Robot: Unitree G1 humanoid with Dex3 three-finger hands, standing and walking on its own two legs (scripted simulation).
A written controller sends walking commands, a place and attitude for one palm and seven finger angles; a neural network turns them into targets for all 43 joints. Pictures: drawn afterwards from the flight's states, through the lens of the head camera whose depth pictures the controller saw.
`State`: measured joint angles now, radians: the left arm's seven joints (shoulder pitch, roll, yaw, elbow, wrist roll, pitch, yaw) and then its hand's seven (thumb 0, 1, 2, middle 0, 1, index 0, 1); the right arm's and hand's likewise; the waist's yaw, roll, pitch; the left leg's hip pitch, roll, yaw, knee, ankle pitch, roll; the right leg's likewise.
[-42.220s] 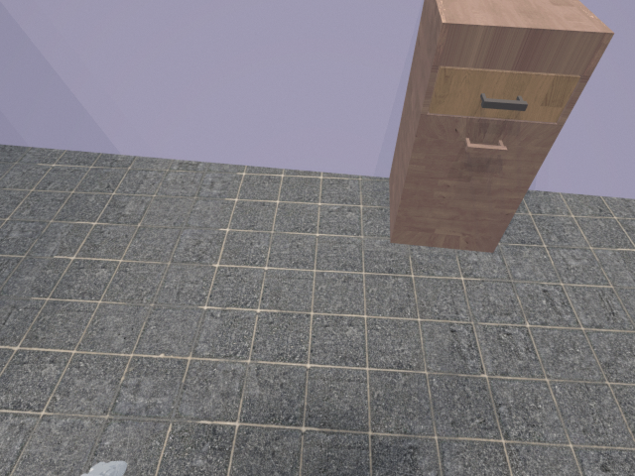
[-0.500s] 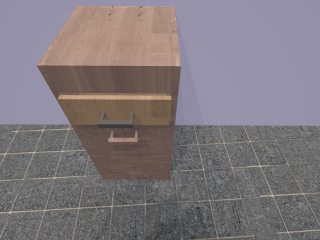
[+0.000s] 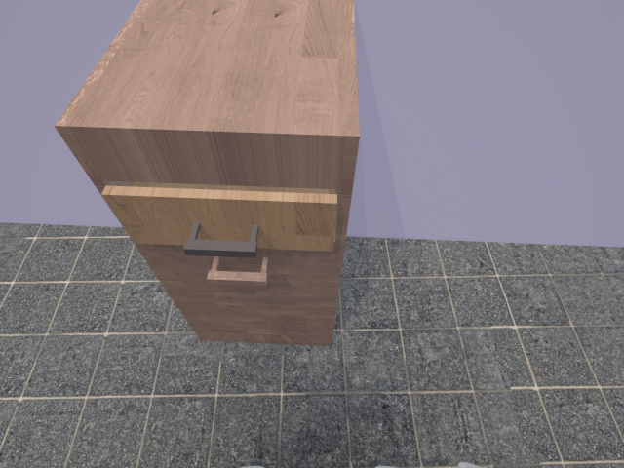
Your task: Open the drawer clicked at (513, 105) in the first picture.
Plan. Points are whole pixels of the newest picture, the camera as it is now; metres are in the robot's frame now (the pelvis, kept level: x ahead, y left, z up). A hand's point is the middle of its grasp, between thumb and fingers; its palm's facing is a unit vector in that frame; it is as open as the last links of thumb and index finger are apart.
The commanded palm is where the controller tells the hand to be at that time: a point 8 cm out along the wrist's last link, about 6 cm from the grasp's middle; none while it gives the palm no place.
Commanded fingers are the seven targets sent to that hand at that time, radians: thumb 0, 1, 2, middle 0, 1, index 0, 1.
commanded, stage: come to a stop and stand still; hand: left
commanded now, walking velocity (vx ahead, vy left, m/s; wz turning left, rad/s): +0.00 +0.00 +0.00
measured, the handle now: (223, 238) +0.47 +0.19 -0.08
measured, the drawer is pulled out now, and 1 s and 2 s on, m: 0.03 0.03 0.03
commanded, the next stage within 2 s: look again from close up in 0.40 s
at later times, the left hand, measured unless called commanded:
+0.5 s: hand out of the picture -0.01 +0.15 -0.17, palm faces +0.02 -0.98 -0.20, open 7.3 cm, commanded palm none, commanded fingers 0.00 0.90 0.90 -0.20 -0.30 -0.20 -0.30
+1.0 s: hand out of the picture -0.03 +0.18 -0.17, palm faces +0.03 -0.98 -0.19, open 7.3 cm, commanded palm none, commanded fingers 0.00 0.90 0.90 -0.20 -0.30 -0.20 -0.30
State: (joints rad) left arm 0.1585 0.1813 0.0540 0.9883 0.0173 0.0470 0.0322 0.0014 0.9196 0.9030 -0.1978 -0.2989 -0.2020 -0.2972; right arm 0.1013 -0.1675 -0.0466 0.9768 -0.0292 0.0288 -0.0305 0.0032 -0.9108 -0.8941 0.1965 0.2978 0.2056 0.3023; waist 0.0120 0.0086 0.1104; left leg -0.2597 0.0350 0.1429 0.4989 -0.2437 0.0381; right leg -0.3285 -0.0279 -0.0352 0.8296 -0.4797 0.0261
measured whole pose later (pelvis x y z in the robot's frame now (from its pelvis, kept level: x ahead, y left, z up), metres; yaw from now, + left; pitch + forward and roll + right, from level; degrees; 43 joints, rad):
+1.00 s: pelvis -0.03 +0.01 +0.00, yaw +0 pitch -1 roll +0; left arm 0.31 0.15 -0.01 1.09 0.01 -0.01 0.03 0.00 0.91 0.90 -0.20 -0.30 -0.20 -0.30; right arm 0.30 -0.15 0.02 1.10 -0.01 -0.01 -0.02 0.01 -0.92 -0.89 0.20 0.30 0.20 0.30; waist 0.00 0.00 0.03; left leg -0.22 -0.02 0.08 0.47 -0.24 0.04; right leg -0.20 -0.06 -0.05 0.49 -0.28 0.02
